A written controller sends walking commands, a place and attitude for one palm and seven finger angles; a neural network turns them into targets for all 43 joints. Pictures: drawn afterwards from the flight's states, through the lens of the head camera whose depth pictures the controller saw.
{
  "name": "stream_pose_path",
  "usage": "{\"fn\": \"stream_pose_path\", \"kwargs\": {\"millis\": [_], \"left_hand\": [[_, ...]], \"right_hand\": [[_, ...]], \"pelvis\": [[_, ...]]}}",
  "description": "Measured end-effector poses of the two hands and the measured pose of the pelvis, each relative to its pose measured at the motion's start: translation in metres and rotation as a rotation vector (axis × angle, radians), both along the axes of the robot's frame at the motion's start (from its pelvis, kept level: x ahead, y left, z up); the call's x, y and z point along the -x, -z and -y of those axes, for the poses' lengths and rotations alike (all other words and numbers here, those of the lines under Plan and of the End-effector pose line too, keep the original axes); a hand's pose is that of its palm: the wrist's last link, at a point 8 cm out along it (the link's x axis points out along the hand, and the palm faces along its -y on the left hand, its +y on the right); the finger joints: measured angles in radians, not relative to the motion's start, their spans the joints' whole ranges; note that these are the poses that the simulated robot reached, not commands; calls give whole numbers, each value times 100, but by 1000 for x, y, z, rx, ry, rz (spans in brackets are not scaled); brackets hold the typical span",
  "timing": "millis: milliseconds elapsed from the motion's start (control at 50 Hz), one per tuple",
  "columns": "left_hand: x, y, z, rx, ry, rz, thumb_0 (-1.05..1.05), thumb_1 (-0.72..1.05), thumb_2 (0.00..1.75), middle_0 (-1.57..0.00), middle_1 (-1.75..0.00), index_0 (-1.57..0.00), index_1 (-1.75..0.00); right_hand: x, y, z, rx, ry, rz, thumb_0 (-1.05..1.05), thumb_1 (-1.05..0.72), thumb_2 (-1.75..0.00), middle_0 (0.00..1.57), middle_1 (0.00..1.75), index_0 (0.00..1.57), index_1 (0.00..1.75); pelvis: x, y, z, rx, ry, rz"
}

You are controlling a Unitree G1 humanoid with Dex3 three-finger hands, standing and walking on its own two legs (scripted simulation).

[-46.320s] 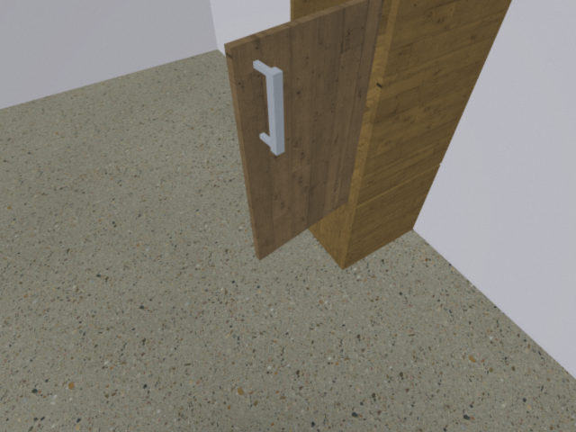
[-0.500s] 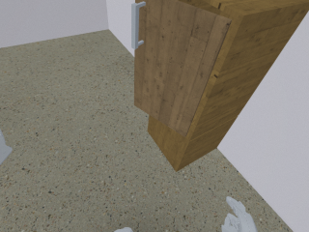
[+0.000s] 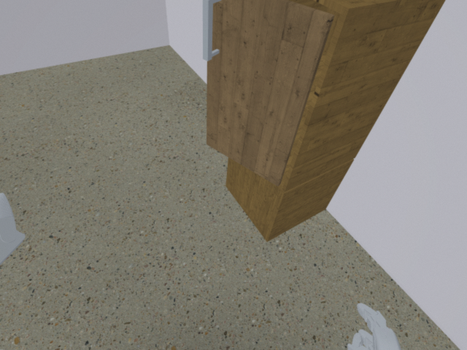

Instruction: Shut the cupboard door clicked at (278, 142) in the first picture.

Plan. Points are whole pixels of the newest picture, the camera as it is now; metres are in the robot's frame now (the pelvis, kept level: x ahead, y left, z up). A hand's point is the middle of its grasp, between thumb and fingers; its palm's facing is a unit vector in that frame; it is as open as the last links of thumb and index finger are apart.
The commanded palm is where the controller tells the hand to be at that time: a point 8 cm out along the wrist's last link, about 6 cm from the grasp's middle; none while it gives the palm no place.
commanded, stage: stop stepping back and stand still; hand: left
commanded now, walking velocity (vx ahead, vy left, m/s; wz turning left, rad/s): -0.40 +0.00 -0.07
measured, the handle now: (212, 29) +0.88 +0.11 +0.15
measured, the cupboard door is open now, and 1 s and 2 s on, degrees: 22 22 22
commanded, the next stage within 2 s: let the arm hang, fingers relaxed in 1.34 s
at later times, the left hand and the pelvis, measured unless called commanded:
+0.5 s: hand out of the picture +0.12 +0.29 +0.17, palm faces +0.50 -0.78 -0.38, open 7.4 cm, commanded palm +0.06 +0.31 +0.19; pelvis -0.08 +0.01 +0.01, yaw -1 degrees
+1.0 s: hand out of the picture +0.14 +0.28 +0.17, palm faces +0.45 -0.79 -0.42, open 7.4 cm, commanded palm +0.08 +0.31 +0.19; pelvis -0.06 +0.01 +0.01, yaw -1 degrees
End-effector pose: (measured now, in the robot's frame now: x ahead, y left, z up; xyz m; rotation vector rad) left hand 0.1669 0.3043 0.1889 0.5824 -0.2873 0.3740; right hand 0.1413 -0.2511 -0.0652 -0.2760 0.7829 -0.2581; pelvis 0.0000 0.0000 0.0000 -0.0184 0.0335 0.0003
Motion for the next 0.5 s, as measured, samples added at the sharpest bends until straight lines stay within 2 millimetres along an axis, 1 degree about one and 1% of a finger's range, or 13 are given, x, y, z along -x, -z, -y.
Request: {"fn": "stream_pose_path", "kwargs": {"millis": [80, 120, 160, 200, 260, 340, 400, 440, 500], "left_hand": [[25, -8, 6, -25, 2, 45, 1, 89, 90, -21, -31, -21, -30], [36, -7, 12, -24, 1, 58, 1, 89, 90, -21, -31, -21, -30], [44, -5, 17, 15, 5, 56, 1, 89, 90, -21, -30, -21, -30], [52, -5, 20, 43, 10, 51, 1, 89, 90, -21, -31, -21, -30], [63, -4, 14, 58, 4, 50, 1, 89, 90, -21, -31, -21, -30], [76, -1, -7, 74, -33, 49, 1, 89, 90, -21, -31, -21, -30], [82, 3, -20, 89, -73, 34, 1, 89, 90, -21, -31, -21, -30], [85, 3, -22, 97, -86, 33, 1, 89, 90, -21, -31, -21, -30], [88, 3, -16, 102, -76, 38, 1, 89, 90, -21, -30, -21, -30]], "right_hand": [[19, 6, -13, -50, -36, 28, 2, -90, -90, 21, 30, 20, 30], [28, 12, -15, -76, -54, 35, 2, -90, -90, 21, 30, 20, 30], [39, 14, -17, -91, -63, 22, 2, -90, -90, 21, 30, 20, 30], [52, 14, -17, -93, -62, 7, 2, -90, -90, 21, 30, 20, 30], [67, 12, -15, -71, -47, 3, 2, -90, -90, 21, 30, 20, 30], [85, 5, -14, -40, -14, 5, 2, -90, -90, 21, 30, 20, 30], [93, -4, -17, -29, -3, 32, 2, -90, -90, 21, 30, 20, 30], [96, -8, -20, -29, -10, 51, 2, -90, -90, 21, 30, 20, 30], [98, -10, -24, -40, -33, 70, 2, -90, -90, 21, 30, 20, 30]], "pelvis": [[17, 2, 6, 19, 3, -21], [29, 6, 10, 14, 19, -27], [40, 3, 11, 15, 17, -12], [46, 0, 9, 2, 13, 1], [50, -1, 2, 8, 2, 10], [59, -4, -7, 10, 0, 40], [66, -8, -11, 10, 6, 50], [71, -10, -11, 6, 5, 53], [78, -10, -9, -7, 9, 47]]}}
